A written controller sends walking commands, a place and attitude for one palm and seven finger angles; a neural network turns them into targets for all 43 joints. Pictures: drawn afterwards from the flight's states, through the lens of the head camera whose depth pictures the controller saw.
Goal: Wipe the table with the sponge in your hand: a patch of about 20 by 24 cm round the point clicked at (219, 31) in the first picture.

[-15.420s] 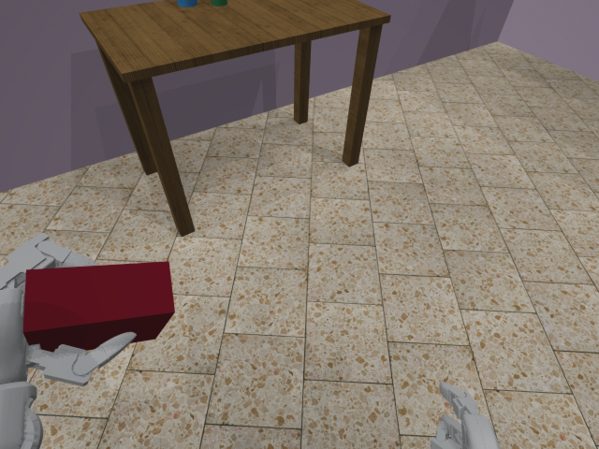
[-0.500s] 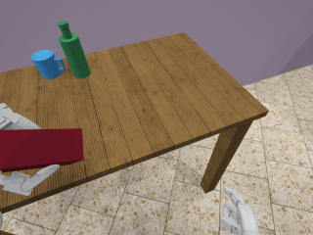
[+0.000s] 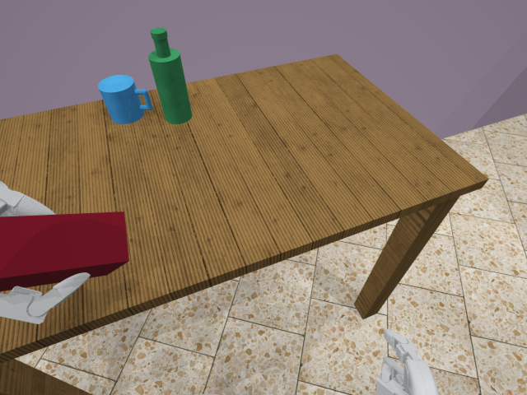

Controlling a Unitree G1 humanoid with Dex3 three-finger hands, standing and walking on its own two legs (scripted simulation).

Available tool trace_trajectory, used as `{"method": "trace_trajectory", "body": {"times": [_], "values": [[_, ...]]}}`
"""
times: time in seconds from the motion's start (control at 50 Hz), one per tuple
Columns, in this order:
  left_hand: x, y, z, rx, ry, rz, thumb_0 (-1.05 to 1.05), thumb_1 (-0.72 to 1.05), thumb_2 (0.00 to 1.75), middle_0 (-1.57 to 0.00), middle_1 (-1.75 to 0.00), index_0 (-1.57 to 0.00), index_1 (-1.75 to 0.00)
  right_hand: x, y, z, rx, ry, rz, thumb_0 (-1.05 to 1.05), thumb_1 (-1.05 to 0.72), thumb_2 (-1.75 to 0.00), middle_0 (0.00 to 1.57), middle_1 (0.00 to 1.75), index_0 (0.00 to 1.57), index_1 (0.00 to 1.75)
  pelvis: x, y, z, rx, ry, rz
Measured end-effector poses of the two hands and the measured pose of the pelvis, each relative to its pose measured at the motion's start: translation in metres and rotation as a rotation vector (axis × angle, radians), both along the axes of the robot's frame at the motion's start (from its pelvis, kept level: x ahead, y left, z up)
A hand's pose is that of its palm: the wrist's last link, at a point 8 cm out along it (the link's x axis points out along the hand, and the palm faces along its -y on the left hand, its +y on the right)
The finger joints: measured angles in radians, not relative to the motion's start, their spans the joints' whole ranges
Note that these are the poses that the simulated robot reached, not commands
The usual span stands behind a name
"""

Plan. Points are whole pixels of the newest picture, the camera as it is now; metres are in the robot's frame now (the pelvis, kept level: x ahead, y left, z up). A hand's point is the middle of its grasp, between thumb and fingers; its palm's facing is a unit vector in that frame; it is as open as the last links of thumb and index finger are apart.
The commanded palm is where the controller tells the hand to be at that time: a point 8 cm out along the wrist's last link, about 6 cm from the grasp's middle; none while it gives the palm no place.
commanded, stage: shuffle to correct the standing spot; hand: left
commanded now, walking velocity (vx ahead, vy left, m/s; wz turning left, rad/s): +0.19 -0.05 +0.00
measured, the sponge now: (76, 250) +0.23 +0.22 +0.18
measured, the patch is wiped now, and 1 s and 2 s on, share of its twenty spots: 0.00 0.00 0.00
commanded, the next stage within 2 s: come to a stop and stand still in 0.98 s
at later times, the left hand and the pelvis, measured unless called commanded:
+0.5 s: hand (20, 243) +0.22 +0.26 +0.20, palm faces +0.36 -0.80 -0.47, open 9.6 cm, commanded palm +0.17 +0.30 +0.20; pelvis +0.01 +0.02 +0.01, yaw -1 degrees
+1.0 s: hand (105, 226) +0.25 +0.19 +0.20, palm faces +0.37 -0.78 -0.50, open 9.6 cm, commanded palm +0.19 +0.23 +0.20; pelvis +0.03 -0.05 +0.01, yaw +1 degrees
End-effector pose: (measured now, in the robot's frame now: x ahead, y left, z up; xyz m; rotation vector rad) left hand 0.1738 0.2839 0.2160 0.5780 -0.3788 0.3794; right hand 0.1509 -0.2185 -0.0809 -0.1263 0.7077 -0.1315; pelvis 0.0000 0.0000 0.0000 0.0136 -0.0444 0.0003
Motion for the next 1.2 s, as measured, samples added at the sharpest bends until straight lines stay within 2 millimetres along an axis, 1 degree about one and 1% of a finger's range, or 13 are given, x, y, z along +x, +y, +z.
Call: {"method": "trace_trajectory", "body": {"times": [0.08,0.16,0.26,0.36,0.46,0.54,0.62,0.68,0.74,0.88,1.0,1.1,1.2], "values": [[-0.007,0.008,-0.009,-0.078,0.052,0.026,-0.01,-0.46,1.01,-0.81,-1.34,-0.80,-1.34,-0.004,0.017,-0.005,0.025,0.056,0.037,0.01,-0.91,-0.90,0.20,0.30,0.20,0.30,0.002,0.011,0.007,-0.007,0.003,0.004],[-0.004,0.021,-0.026,-0.162,0.110,0.047,-0.01,-0.46,1.01,-0.81,-1.34,-0.80,-1.34,-0.006,0.027,0.005,-0.007,0.094,0.057,0.01,-0.91,-0.90,0.20,0.30,0.20,0.30,0.004,0.021,0.016,0.020,0.011,-0.009],[0.012,0.035,-0.038,-0.168,0.083,0.001,-0.01,-0.46,1.01,-0.81,-1.34,-0.80,-1.34,0.005,0.031,0.009,-0.078,0.034,0.033,0.01,-0.90,-0.90,0.20,0.30,0.20,0.30,0.003,0.038,0.003,0.006,-0.016,-0.008],[0.023,0.032,-0.020,-0.110,0.053,-0.060,-0.01,-0.46,1.02,-0.81,-1.34,-0.80,-1.34,0.010,0.038,0.021,-0.056,0.021,0.027,0.01,-0.91,-0.90,0.20,0.30,0.20,0.30,0.001,0.036,0.010,0.003,-0.013,0.006],[0.013,0.019,0.004,-0.039,0.052,-0.083,-0.01,-0.46,1.02,-0.81,-1.34,-0.80,-1.34,0.015,0.038,0.025,-0.018,0.015,0.040,0.01,-0.91,-0.90,0.20,0.30,0.20,0.30,0.007,0.029,0.017,-0.021,0.031,-0.008],[0.010,0.014,0.001,0.002,0.098,-0.027,-0.01,-0.46,1.02,-0.81,-1.34,-0.80,-1.34,0.021,0.028,0.012,0.007,0.018,0.041,0.01,-0.90,-0.90,0.20,0.30,0.20,0.30,0.013,0.016,0.010,-0.014,0.045,-0.017],[0.019,0.010,-0.015,-0.088,0.140,0.047,-0.01,-0.46,1.02,-0.81,-1.34,-0.80,-1.34,0.022,0.012,0.002,0.011,0.057,0.035,0.01,-0.90,-0.90,0.20,0.30,0.20,0.30,0.015,0.005,0.011,-0.029,0.033,-0.013],[0.028,-0.002,-0.029,-0.190,0.158,0.048,-0.01,-0.46,1.02,-0.81,-1.34,-0.80,-1.34,0.020,-0.002,0.008,-0.011,0.079,0.023,0.01,-0.91,-0.90,0.20,0.30,0.20,0.30,0.021,-0.002,0.016,0.002,0.031,-0.019],[0.038,-0.018,-0.035,-0.217,0.160,-0.005,-0.01,-0.46,1.02,-0.81,-1.34,-0.80,-1.34,0.022,-0.016,0.016,-0.052,0.062,0.003,0.01,-0.91,-0.90,0.20,0.30,0.20,0.30,0.026,-0.006,0.016,0.011,0.027,-0.024],[0.051,-0.041,-0.021,-0.074,0.142,-0.078,-0.01,-0.46,1.02,-0.81,-1.34,-0.80,-1.34,0.030,-0.040,0.017,-0.053,0.023,-0.044,0.01,-0.91,-0.90,0.20,0.30,0.20,0.30,0.029,-0.026,0.009,0.035,0.017,-0.019],[0.038,-0.058,0.000,-0.002,0.127,-0.017,-0.01,-0.46,1.02,-0.81,-1.34,-0.80,-1.34,0.033,-0.056,-0.001,0.007,0.076,-0.004,0.01,-0.91,-0.90,0.20,0.30,0.20,0.30,0.033,-0.051,0.009,-0.001,0.017,0.014],[0.030,-0.066,-0.014,-0.093,0.206,0.068,-0.01,-0.46,1.02,-0.81,-1.34,-0.80,-1.34,0.032,-0.072,0.005,0.009,0.116,0.008,0.01,-0.91,-0.90,0.20,0.30,0.20,0.30,0.042,-0.064,0.024,0.055,0.043,-0.014],[0.040,-0.077,-0.025,-0.118,0.244,0.092,-0.01,-0.46,1.02,-0.81,-1.34,-0.80,-1.34,0.040,-0.087,0.006,-0.008,0.098,0.022,0.01,-0.91,-0.90,0.20,0.30,0.20,0.30,0.040,-0.072,0.029,0.078,0.041,-0.009]]}}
